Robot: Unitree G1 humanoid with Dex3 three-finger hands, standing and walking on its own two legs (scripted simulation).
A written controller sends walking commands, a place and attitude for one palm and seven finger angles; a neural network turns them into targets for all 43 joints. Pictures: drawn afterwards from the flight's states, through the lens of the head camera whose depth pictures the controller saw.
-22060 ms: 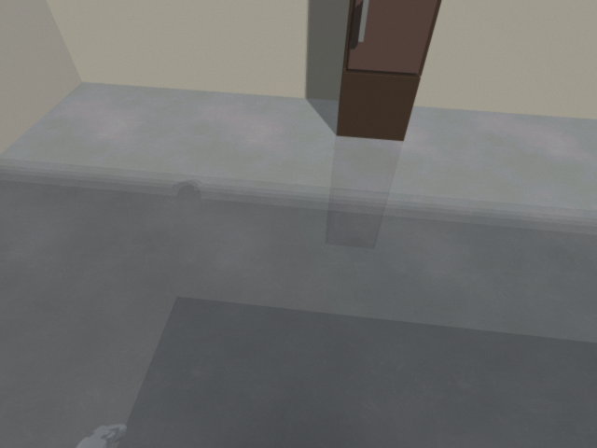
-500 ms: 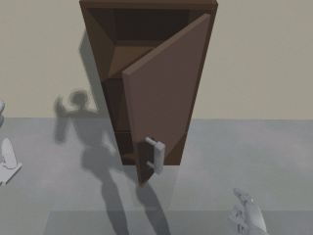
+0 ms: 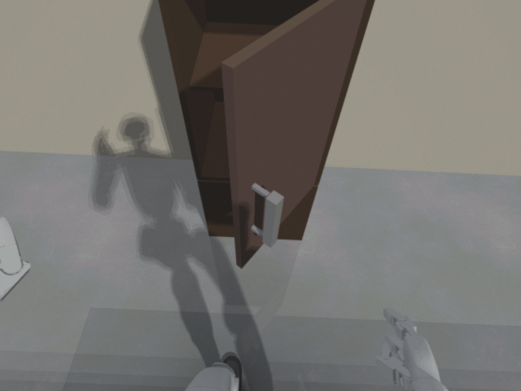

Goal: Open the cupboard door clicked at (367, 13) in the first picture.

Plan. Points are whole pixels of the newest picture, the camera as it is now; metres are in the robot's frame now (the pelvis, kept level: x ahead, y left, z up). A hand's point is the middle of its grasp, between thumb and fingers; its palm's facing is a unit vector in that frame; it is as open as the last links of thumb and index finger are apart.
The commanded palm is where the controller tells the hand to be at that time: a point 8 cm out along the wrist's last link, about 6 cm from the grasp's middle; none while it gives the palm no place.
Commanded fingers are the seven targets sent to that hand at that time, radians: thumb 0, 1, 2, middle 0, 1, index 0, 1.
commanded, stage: step back with the hand held close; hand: left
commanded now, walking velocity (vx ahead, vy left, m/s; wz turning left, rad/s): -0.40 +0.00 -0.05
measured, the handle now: (264, 216) +0.45 +0.03 -0.09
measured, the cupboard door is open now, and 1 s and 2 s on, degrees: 54 54 54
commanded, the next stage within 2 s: stop stepping back and stand still in 0.14 s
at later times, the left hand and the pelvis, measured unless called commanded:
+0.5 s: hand out of the picture +0.12 +0.33 +0.18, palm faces +0.36 -0.83 -0.42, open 7.4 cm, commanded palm +0.05 +0.37 +0.19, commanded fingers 0.00 0.90 0.90 -0.20 -0.30 -0.20 -0.30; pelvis -0.08 +0.06 +0.02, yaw +2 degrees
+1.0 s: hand out of the picture +0.07 +0.34 +0.19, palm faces +0.15 -0.85 -0.50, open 7.4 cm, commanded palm +0.04 +0.41 +0.19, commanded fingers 0.00 0.90 0.90 -0.20 -0.30 -0.20 -0.30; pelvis -0.13 +0.12 +0.03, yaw -5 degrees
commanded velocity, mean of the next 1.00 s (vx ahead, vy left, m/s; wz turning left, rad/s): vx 0.02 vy -0.11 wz -0.01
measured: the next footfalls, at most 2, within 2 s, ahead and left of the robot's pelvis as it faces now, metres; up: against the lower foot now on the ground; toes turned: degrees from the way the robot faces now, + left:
right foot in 0.58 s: -0.13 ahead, -0.02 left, +0.00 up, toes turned -5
left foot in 0.68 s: -0.01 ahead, +0.21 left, +0.00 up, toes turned +0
